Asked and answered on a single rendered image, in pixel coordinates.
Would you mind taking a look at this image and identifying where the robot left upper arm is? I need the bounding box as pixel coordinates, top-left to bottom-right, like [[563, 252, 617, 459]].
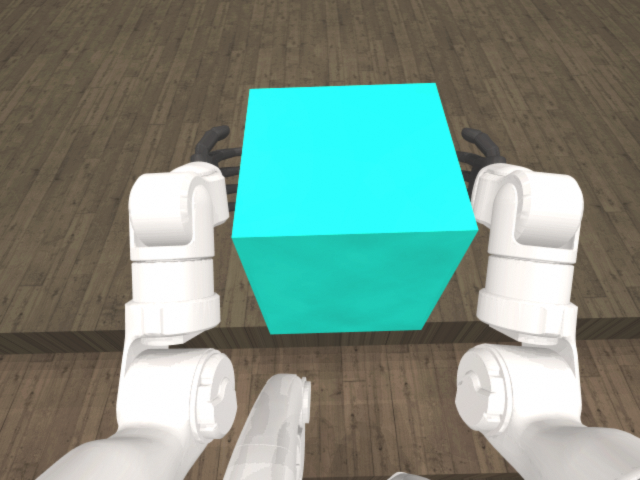
[[35, 348, 237, 480]]

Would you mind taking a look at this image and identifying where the left robot shin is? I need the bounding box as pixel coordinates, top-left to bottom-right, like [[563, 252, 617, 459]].
[[267, 379, 305, 480]]

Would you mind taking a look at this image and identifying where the left robot thigh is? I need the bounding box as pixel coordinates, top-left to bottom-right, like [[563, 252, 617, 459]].
[[223, 374, 311, 480]]

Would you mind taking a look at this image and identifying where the left robot forearm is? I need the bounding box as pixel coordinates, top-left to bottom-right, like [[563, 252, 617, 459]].
[[116, 162, 229, 424]]

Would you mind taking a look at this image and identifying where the robot right upper arm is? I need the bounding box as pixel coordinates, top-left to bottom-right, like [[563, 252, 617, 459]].
[[455, 343, 640, 480]]

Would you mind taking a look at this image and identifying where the robot right hand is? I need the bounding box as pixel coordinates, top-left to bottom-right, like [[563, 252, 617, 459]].
[[456, 128, 506, 203]]

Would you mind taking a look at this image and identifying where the right robot forearm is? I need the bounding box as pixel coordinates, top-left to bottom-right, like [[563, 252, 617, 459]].
[[471, 163, 584, 416]]

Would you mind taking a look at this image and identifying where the carton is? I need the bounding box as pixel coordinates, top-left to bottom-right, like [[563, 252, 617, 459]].
[[232, 83, 478, 334]]

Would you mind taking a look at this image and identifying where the robot left hand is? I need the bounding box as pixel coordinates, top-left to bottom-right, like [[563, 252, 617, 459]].
[[190, 125, 243, 212]]

